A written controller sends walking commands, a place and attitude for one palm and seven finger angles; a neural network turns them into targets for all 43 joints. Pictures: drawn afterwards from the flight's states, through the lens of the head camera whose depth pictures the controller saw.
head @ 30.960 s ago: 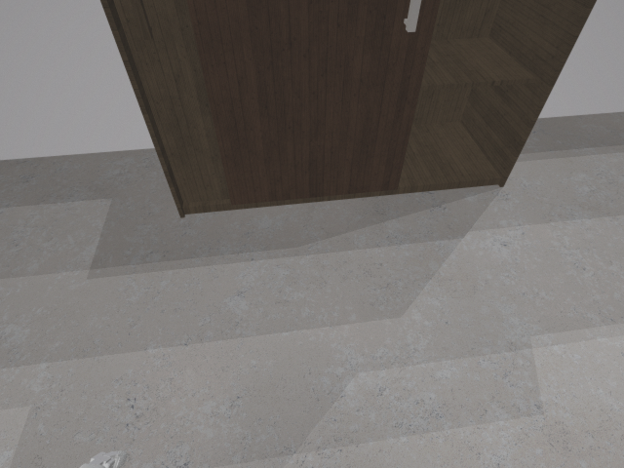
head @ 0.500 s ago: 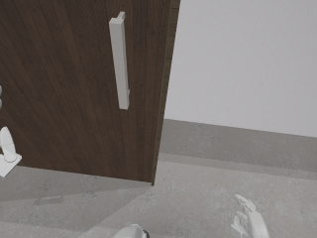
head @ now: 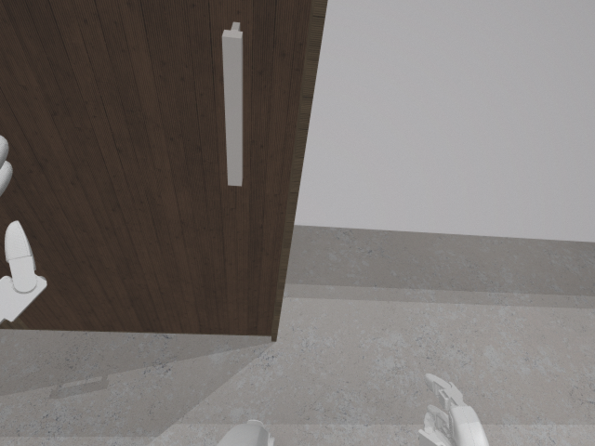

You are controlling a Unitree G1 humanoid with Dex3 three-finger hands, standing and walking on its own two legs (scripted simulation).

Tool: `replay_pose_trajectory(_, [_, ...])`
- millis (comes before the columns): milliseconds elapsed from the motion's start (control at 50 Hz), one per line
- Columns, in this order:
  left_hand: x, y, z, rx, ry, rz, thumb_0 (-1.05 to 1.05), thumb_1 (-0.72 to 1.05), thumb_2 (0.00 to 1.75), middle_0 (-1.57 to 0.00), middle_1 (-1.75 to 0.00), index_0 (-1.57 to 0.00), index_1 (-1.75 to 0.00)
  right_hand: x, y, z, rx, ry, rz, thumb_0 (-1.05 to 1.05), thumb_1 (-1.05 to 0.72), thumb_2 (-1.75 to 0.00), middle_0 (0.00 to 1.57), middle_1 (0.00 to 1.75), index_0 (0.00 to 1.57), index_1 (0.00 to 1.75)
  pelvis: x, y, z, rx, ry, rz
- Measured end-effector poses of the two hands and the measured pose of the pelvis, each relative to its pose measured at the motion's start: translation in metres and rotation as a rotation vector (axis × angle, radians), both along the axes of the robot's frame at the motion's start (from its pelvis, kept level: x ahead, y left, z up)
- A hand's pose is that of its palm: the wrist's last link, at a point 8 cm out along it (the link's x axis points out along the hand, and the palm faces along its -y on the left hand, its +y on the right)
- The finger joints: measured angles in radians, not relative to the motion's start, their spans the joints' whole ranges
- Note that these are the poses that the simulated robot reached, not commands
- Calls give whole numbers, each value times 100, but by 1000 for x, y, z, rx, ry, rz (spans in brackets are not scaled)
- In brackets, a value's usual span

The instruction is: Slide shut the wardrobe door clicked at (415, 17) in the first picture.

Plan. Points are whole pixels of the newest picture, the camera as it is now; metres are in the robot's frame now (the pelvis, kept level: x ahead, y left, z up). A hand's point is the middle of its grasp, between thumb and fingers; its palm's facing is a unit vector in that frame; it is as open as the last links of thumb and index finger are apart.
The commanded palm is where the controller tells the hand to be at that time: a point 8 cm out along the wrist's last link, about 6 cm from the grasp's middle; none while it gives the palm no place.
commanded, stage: stop stepping back and stand still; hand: left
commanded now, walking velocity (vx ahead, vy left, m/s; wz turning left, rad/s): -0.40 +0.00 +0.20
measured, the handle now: (235, 111) +0.56 +0.19 +0.16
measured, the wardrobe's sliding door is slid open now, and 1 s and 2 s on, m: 0.00 0.00 0.00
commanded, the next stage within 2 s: let the arm hang, fingers relaxed in 1.66 s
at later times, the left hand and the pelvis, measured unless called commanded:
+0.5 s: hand out of the picture +0.04 +0.36 +0.20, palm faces +0.57 -0.78 -0.26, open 7.4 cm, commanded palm -0.01 +0.37 +0.20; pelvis -0.15 +0.07 +0.00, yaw +1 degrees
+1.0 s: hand out of the picture -0.03 +0.38 +0.19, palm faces +0.62 -0.72 -0.31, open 7.4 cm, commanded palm -0.09 +0.40 +0.20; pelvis -0.20 +0.09 +0.00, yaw +6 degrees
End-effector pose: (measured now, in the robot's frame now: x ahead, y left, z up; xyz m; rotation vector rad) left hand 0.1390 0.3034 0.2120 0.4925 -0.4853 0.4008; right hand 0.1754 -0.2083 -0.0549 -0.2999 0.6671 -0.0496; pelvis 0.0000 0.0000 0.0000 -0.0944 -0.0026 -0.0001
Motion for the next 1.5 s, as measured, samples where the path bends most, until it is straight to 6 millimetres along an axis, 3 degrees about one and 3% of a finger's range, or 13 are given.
replay_pose_trajectory(100, [4, 16, -11, -32, -81, -92, 1, 88, 90, -21, -31, -22, -30, -44, 3, -4, -54, 12, -83, 1, -90, -90, 20, 30, 21, 30, -28, 19, -11, 4, -27, -3])
replay_pose_trajectory(180, [-7, 23, -12, -40, -16, -130, 1, 88, 90, -21, -31, -21, -30, -91, 12, 9, -34, 15, -128, 1, -91, -90, 20, 30, 21, 30, -64, 26, 1, 10, -41, -17])
replay_pose_trajectory(320, [-85, 28, 18, 53, 137, -114, 1, 88, 90, -21, -31, -22, -30, -169, 18, 28, -28, 106, -166, 1, -90, -90, 20, 30, 21, 30, -98, 38, 33, -16, -17, 7])
replay_pose_trajectory(400, [-131, 48, 16, 134, 113, -15, 1, 88, 90, -22, -31, -22, -30, -189, 11, -2, -53, 125, -141, 1, -90, -90, 20, 30, 21, 30, -127, 51, 7, 52, -11, -29])
replay_pose_trajectory(480, [-145, 85, 1, -36, -6, 99, 1, 88, 90, -22, -31, -22, -30, -204, 21, -11, -59, 150, -166, 1, -90, -90, 20, 30, 21, 30, -144, 64, 3, 45, -28, 7])
replay_pose_trajectory(600, [-150, 88, -22, -126, -19, 46, 1, 89, 90, -20, -31, -21, -30, -209, 56, -9, -15, -6, -171, 1, -91, -90, 20, 29, 21, 30, -176, 84, -11, 82, -54, 23])
replay_pose_trajectory(720, [-187, 67, 16, 61, 30, -17, 2, 88, 90, -21, -31, -21, -30, -231, 91, -3, 100, 48, -85, 1, -90, -90, 20, 30, 21, 30, -188, 75, 11, 46, -46, 49])
replay_pose_trajectory(800, [-216, 76, 19, 150, 65, 94, 1, 88, 90, -21, -31, -22, -30, -230, 90, -28, 110, 106, -21, 1, -90, -90, 21, 30, 21, 30, -195, 72, -1, 71, -26, 97])
replay_pose_trajectory(880, [-232, 99, 4, 25, 87, 214, 1, 88, 90, -21, -31, -22, -30, -227, 79, -35, 47, 154, -12, 1, -90, -90, 21, 30, 21, 30, -200, 79, 1, 81, -28, 91])
replay_pose_trajectory(1000, [-218, 103, -17, -88, 53, 211, 1, 89, 90, -21, -31, -21, -30, -211, 70, -19, -16, 31, -44, 1, -91, -90, 20, 30, 21, 30, -204, 89, -4, 107, -46, 103])
replay_pose_trajectory(1160, [-207, 77, 5, 92, 131, 128, 1, 88, 90, -21, -31, -21, -30, -202, 76, -14, 81, 14, -18, 1, -91, -90, 20, 30, 21, 30, -195, 75, 4, 94, -22, 121])
replay_pose_trajectory(1340, [-202, 101, -9, 9, 215, 211, 1, 88, 90, -21, -31, -22, -30, -199, 71, -20, 23, 116, -42, 1, -91, -90, 20, 30, 21, 30, -180, 88, 12, 88, -10, 120])
replay_pose_trajectory(1500, [-178, 107, -15, -23, 235, 184, 1, 88, 90, -21, -31, -22, -30, -173, 87, -6, 36, 63, -38, 1, -91, -90, 20, 30, 21, 30, -169, 96, 18, 86, -3, 110])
